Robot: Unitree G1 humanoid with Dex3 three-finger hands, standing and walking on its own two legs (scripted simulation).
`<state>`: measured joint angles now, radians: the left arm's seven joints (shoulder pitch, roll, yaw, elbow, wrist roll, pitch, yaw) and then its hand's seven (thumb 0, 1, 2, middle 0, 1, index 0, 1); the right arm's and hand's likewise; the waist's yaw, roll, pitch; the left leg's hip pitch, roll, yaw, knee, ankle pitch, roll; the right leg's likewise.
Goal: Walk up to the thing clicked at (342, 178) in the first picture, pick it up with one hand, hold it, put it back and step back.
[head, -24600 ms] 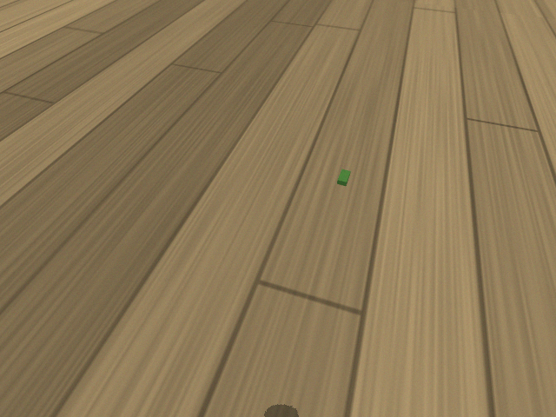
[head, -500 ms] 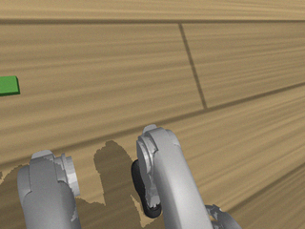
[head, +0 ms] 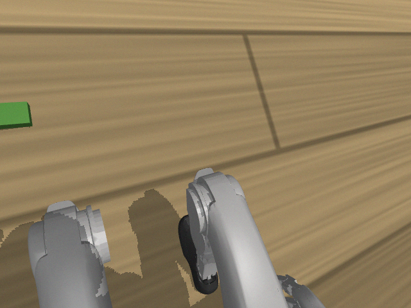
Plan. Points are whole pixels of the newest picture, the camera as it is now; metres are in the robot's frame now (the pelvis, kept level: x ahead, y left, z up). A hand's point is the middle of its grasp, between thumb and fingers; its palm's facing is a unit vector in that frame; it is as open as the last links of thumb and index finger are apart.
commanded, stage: rise first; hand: left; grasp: from above
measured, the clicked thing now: (4, 115) +0.52 +0.29 -0.31
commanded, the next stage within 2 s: approach in 0.14 s
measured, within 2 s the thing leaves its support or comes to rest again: neither
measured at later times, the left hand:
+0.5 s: hand out of the picture +0.48 +0.31 -0.18, palm faces -0.44 -0.05 -0.90, open 11.4 cm
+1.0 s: hand out of the picture +0.48 +0.30 -0.18, palm faces -0.52 -0.07 -0.85, open 11.1 cm
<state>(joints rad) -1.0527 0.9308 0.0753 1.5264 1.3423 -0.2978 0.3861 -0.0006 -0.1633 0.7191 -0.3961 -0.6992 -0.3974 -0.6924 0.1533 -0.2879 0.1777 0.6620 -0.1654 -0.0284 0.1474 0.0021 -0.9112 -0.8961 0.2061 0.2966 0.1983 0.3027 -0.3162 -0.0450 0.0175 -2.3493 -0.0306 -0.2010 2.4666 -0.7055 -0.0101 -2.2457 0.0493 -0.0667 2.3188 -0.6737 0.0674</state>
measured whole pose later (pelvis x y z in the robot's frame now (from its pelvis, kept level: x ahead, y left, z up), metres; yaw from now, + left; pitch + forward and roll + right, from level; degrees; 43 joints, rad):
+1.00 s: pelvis +0.00 -0.01 +0.00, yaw +1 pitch +33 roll -10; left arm -1.08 0.91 0.06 1.49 1.24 -0.19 0.27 0.00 -0.05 0.61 -0.51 -0.62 -0.52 -0.61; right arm 0.19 -0.31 0.22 0.63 -0.14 0.00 0.12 0.00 -0.92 -0.89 0.21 0.30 0.20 0.30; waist -0.36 -0.02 0.06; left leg -2.34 -0.02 -0.20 2.44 -0.69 -0.03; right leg -2.27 0.05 -0.06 2.31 -0.65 0.08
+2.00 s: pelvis +0.00 +0.00 -0.01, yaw -4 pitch +30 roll -16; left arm -1.16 1.06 0.06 1.70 1.34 -0.23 0.50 0.00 -0.02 0.59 -0.52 -0.56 -0.51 -0.56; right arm 0.14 -0.34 0.33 0.57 -0.22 -0.14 0.16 0.00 -0.91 -0.90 0.21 0.30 0.20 0.30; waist -0.44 -0.13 0.16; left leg -2.36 -0.01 -0.26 2.53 -0.73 -0.01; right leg -2.25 0.07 -0.12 2.33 -0.66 0.07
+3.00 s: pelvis -0.01 +0.00 -0.01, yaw -5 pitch +29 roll -16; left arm -1.16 1.10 0.03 1.74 1.30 -0.23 0.56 0.00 0.18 0.42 -0.61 -0.53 -0.64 -0.50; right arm 0.12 -0.36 0.38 0.57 -0.24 -0.18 0.19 0.00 -0.91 -0.90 0.20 0.30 0.20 0.30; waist -0.45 -0.16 0.21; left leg -2.33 0.00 -0.29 2.53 -0.73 -0.01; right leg -2.22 0.07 -0.14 2.31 -0.64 0.09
